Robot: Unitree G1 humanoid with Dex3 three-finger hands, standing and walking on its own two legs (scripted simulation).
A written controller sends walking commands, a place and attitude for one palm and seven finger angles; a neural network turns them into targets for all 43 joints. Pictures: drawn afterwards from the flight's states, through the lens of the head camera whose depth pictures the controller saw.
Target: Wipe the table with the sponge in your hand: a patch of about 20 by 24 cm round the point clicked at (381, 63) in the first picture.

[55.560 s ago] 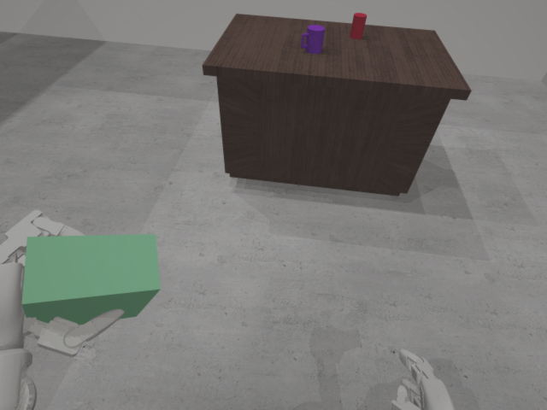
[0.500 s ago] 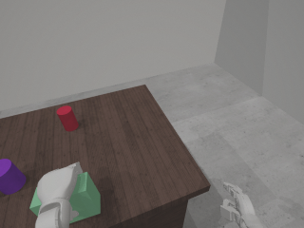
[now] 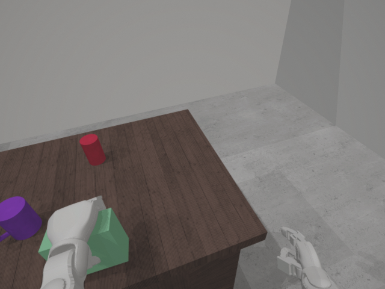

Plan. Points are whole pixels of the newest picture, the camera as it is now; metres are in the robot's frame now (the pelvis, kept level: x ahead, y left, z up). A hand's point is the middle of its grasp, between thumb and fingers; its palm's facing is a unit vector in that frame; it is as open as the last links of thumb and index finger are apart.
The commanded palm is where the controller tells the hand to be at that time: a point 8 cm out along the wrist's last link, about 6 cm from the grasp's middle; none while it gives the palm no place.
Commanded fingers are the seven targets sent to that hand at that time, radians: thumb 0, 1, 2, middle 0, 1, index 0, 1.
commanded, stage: lift the sponge slowly off the table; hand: left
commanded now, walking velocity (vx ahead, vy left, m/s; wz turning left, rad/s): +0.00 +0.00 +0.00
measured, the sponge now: (92, 249) +0.19 +0.27 -0.01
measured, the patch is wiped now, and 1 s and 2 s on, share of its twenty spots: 1.00 1.00 1.00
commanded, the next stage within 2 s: bring the sponge back beside the body in 1.04 s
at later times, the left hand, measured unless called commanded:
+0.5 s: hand (85, 224) +0.20 +0.26 +0.07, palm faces +0.03 -0.15 -0.99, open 10.3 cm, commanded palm +0.17 +0.26 +0.14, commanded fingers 0.00 0.10 1.30 -1.20 -1.60 -1.20 -1.60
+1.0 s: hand (84, 209) +0.21 +0.25 +0.10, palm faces +0.10 -0.15 -0.98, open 10.2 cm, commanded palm +0.18 +0.25 +0.17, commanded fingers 0.00 0.10 1.30 -1.20 -1.60 -1.20 -1.60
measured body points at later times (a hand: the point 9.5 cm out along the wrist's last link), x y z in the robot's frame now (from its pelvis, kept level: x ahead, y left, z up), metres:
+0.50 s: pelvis -0.01 -0.01 +0.00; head -0.05 -0.05 +0.45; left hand +0.19 +0.27 +0.12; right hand +0.25 -0.20 -0.06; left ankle +0.01 +0.11 -0.74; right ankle +0.01 -0.11 -0.74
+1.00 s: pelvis +0.00 -0.01 +0.00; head -0.05 -0.06 +0.45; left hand +0.20 +0.26 +0.16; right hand +0.26 -0.20 -0.06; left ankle +0.01 +0.11 -0.74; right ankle +0.01 -0.11 -0.74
